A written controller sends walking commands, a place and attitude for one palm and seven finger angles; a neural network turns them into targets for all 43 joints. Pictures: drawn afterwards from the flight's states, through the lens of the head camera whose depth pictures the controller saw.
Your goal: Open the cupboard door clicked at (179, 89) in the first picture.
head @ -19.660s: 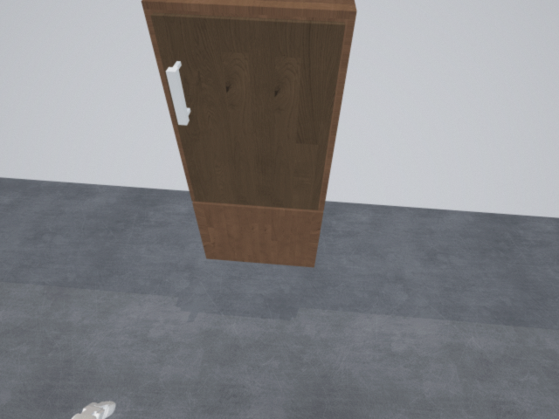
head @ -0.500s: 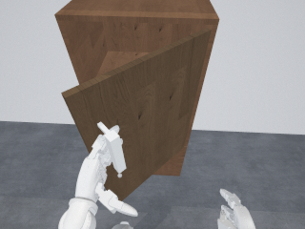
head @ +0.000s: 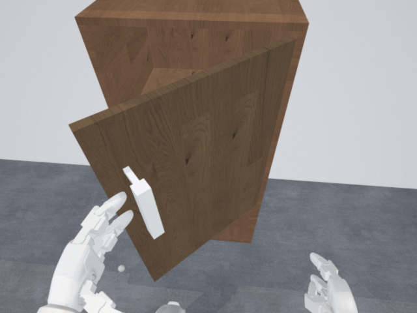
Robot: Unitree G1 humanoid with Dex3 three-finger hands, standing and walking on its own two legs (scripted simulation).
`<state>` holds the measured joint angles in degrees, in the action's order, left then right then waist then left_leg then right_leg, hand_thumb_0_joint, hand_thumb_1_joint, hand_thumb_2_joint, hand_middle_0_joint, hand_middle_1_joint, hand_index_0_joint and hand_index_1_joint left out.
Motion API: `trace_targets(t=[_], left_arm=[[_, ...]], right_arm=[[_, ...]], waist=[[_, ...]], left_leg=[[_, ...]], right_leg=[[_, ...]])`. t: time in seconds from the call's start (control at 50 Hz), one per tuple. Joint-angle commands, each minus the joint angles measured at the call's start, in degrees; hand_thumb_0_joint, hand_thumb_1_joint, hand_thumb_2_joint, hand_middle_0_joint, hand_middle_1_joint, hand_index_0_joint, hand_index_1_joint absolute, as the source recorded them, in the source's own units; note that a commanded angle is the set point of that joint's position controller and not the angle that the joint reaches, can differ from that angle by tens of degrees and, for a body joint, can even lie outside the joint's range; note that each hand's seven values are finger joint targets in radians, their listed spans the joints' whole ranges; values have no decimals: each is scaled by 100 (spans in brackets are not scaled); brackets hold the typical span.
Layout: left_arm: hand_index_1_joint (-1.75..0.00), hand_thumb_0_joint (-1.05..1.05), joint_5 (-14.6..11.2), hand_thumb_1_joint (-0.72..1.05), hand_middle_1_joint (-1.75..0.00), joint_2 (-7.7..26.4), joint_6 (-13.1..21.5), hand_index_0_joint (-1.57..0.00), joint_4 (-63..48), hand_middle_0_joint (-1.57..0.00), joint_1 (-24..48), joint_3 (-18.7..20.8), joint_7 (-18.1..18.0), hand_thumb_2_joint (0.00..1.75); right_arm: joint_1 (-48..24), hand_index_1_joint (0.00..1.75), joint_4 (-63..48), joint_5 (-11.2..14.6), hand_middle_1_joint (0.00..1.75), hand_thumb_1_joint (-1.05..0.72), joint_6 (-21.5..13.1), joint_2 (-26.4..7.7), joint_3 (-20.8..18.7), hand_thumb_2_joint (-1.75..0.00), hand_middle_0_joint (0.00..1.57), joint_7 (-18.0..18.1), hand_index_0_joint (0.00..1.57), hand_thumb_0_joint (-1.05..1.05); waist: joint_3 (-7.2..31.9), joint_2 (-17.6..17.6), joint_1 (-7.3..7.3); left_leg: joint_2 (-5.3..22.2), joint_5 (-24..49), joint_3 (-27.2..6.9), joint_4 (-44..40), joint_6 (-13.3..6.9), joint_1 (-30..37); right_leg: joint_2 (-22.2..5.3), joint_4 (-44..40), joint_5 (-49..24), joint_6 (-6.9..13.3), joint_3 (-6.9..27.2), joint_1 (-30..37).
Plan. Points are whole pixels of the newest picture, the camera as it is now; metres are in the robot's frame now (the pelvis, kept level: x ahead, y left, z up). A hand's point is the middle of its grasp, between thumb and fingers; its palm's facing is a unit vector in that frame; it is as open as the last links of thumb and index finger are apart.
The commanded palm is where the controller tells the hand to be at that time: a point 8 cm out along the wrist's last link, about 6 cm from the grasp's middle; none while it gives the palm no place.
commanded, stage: slide the hand sideways off the handle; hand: left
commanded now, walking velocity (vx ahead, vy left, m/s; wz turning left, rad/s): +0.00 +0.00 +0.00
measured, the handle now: (143, 203) +0.28 +0.13 +0.10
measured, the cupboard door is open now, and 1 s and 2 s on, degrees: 44 44 44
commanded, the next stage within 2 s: draw the hand back to the body in 0.28 s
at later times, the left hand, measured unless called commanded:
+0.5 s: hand (85, 285) +0.15 +0.19 +0.10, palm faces -0.09 -1.00 -0.03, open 16.3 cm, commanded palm +0.12 +0.25 +0.11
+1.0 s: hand (40, 260) +0.16 +0.23 +0.15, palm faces +0.15 -0.96 -0.24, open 15.6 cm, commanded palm +0.13 +0.28 +0.17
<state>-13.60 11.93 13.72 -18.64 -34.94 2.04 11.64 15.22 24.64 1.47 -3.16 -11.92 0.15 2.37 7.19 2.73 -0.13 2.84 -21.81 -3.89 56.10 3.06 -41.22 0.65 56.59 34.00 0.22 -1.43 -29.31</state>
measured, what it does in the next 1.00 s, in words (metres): stands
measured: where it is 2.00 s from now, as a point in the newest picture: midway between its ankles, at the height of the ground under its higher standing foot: outside the picture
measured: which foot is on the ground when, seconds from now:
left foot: down 0.00-1.00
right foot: down 0.00-1.00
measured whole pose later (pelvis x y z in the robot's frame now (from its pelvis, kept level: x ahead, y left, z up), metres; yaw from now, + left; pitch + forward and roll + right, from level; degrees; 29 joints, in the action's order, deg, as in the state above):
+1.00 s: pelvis -0.02 +0.03 +0.02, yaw +0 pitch +2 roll -3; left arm -9.4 18.4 3.0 -28.7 -33.4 10.9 2.6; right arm 14.8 27.9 2.2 -9.5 -11.7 3.7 6.8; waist 5.2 2.8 -2.2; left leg 2.5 -17.7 -3.3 48.9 0.9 -33.2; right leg 0.4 46.1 27.5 -1.7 -0.8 -20.4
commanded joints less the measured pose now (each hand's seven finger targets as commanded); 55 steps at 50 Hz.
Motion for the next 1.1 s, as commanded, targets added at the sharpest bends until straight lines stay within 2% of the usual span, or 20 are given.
trace_targets(t=[0.0, 0.16, 0.26, 0.3, 0.32, 0.36, 0.42, 0.48, 0.6, 0.62, 0.64, 0.7, 0.74, 0.86, 0.88, 0.9, 0.92, 0.94, 1.02, 1.08], left_arm=[[-30, 0, -297, -50, -30, 604, 424, -15, -1180, -15, -204, 822, 138, 30], [-30, 0, -655, -50, -30, 926, 641, -15, -948, -15, -291, 1312, 684, 30], [-30, 0, -807, -50, -30, 889, 657, -15, -924, -15, 150, 1158, 984, 30], [-30, 0, -828, -50, -30, 847, 630, -15, -873, -15, 157, 1105, 1012, 30], [-30, 0, -817, -50, -30, 848, 597, -15, -823, -15, 221, 1070, 989, 30], [-30, 0, -773, -50, -30, 858, 534, -15, -802, -15, 144, 1080, 916, 30], [-30, 0, -675, -50, -30, 1219, 466, -15, -1202, -15, 322, 1390, 685, 30], [-30, 0, -604, -50, -30, 1011, 342, -15, -1546, -15, 240, 1197, 482, 30], [-30, 0, -608, -50, -30, 982, -160, -15, -1471, -15, 179, 1238, 362, 30], [-30, 0, -600, -50, -30, 1007, -237, -15, -1411, -15, 137, 1285, 356, 30], [-30, 0, -577, -50, -30, 913, -297, -15, -1530, -15, 162, 1123, 373, 30], [-30, 0, -583, -50, -30, 1035, -385, -15, -1810, -15, 505, 1169, 356, 30], [-30, 0, -587, -50, -30, 1147, -403, -15, -1931, -15, 597, 1284, 313, 30], [-30, 0, -629, -32, -30, 1287, -573, -16, -2017, -16, 622, 1584, 323, 37], [-30, 0, 305, -29, -30, 1886, -526, -16, -2587, -16, 851, 1632, -611, 39], [-30, 0, 403, -26, -30, 1359, -649, -16, -2301, -16, 436, 1385, -1015, 40], [-30, 0, 464, -22, -30, 1250, -737, -16, -2254, -16, 366, 1322, -1203, 42], [-30, 0, 608, -18, -30, 1110, -813, -16, -2136, -16, 217, 1203, -1357, 43], [-30, 0, 933, -5, -30, 1411, -853, -17, -2076, -17, 380, 1428, -1786, 50], [-30, 0, 1023, 6, -30, 1445, -814, -17, -2193, -17, 470, 1472, -1923, 54]], right_arm=[[-557, 30, -996, 35, 30, -90, -317, -563, -257, -90, 20, 102, 20, 0], [-538, 30, -895, 86, 30, -90, -439, -597, -292, -90, 20, 184, 20, 0], [-562, 30, -845, 113, 30, -90, -612, -654, -254, -90, 20, 221, 20, 0], [-582, 30, -826, 114, 30, -90, -698, -686, -249, -90, 20, 232, 20, 0], [-602, 30, -809, 105, 30, -90, -730, -687, -246, -90, 20, 232, 20, 0], [-621, 30, -830, 116, 30, -90, -762, -677, -245, -90, 20, 217, 20, 0], [-680, 30, -834, 122, 30, -90, -788, -660, -244, -90, 20, 226, 20, 0], [-719, 30, -910, 152, 30, -90, -818, -597, -175, -90, 20, 198, 20, 0], [-781, 30, -882, 195, 30, -90, -841, -640, -126, -90, 20, 215, 20, 0], [-804, 30, -863, 188, 30, -90, -857, -653, -120, -90, 20, 216, 20, 0], [-795, 30, -900, 201, 30, -90, -871, -658, -101, -90, 20, 219, 20, 0], [-756, 30, -880, 197, 30, -90, -968, -697, -55, -90, 20, 255, 20, 0], [-750, 30, -852, 191, 30, -90, -1024, -719, -35, -90, 20, 274, 20, 0], [-742, 30, -740, 220, 30, -90, -1156, -708, 2, -90, 20, 302, 20, 0], [-959, 30, -833, 122, 30, -90, -1079, -603, 109, -90, 20, 467, 20, 0], [-876, 30, -761, 68, 30, -90, -1038, -505, 144, -90, 20, 541, 20, 0], [-867, 30, -734, 56, 30, -90, -1032, -527, 132, -90, 20, 560, 20, 0], [-824, 30, -667, 45, 30, -90, -965, -518, 145, -90, 20, 567, 20, 0], [-828, 30, -505, -64, 30, -90, -853, -604, 102, -90, 20, 604, 20, 0], [-885, 30, -453, -94, 30, -90, -844, -595, 82, -90, 20, 614, 20, 0]], waist=[[551, -284, -79], [575, -377, -63], [420, -173, 29], [419, -115, -5], [365, -220, 9], [359, -107, -54], [459, 53, -171], [420, 427, -202], [124, 168, -141], [157, 87, -181], [101, 208, -141], [40, 179, -87], [101, 74, -106], [185, 365, -192], [-51, 461, -445], [-397, 438, -274], [-490, 97, -266], [-588, 224, -221], [-426, 72, -239], [-284, 94, -250]], left_leg=[[-333, 993, 368, -485, -424, 1122], [-340, 960, 316, -295, -416, 931], [-321, 730, 264, -309, -440, 940], [-308, 647, 231, -348, -445, 963], [-302, 608, 214, -333, -460, 919], [-292, 499, 219, -419, -443, 921], [-269, 341, 218, -582, -449, 1032], [-257, 83, 175, -851, -421, 1233], [-219, -325, 110, -1148, -398, 1263], [-215, -345, 80, -1197, -400, 1269], [-216, -403, 106, -1240, -404, 1326], [-212, -651, 26, -1383, -394, 1413], [-214, -671, -12, -1439, -401, 1444], [-205, -598, -33, -1634, -363, 1708], [-204, -899, 88, -1864, -321, 1821], [-203, -1071, 129, -1922, -299, 1886], [-195, -1138, 90, -1945, -310, 1856], [-172, -1069, 164, -1947, -322, 1927], [-170, -350, 302, -2083, -377, 2379], [-157, 98, 386, -2241, -395, 2752]], right_leg=[[94, -1050, -2849, -148, -40, -441], [23, -1112, -2994, -228, 183, -467], [67, -1205, -2335, -189, 185, -723], [111, -1207, -1994, -130, 133, -801], [117, -1236, -1907, -134, 158, -800], [136, -1232, -1602, -86, 102, -850], [179, -1275, -1136, -17, 43, -804], [210, -1233, -858, 28, -160, -852], [225, -1453, -586, -17, -255, -818], [232, -1469, -597, -10, -265, -719], [226, -1498, -560, -26, -274, -786], [227, -1548, -442, -33, -308, -779], [237, -1568, -450, -27, -325, -697], [234, -1677, -624, -3, -358, -471], [142, -2215, -505, 91, 50, -479], [88, -2401, -292, 100, 25, -577], [81, -2528, -185, 82, 21, -566], [54, -2535, -174, 74, -12, -478], [14, -2790, -739, 56, -38, 19], [-17, -2878, -1117, 40, -63, 317]])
